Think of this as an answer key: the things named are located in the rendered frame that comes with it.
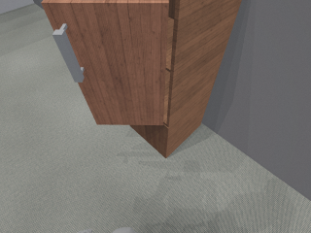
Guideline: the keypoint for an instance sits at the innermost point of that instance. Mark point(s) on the handle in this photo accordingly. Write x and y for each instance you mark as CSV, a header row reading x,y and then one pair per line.
x,y
68,54

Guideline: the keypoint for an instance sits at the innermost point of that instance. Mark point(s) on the cupboard door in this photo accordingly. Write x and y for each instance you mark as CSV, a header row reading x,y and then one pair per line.
x,y
122,46

